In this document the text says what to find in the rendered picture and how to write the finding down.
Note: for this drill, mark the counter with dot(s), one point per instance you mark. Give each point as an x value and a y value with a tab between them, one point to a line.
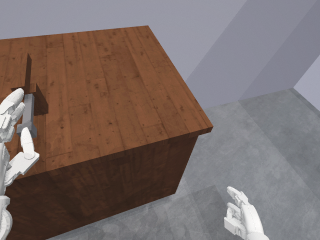
116	126

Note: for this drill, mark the tap lever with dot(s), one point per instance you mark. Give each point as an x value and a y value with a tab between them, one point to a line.
28	116

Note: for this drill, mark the robot left forearm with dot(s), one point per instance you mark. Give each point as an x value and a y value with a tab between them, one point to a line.
6	220

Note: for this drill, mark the robot right hand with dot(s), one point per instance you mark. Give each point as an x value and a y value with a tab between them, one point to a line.
246	218

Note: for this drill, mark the robot left hand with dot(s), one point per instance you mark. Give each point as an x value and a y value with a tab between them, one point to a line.
11	110

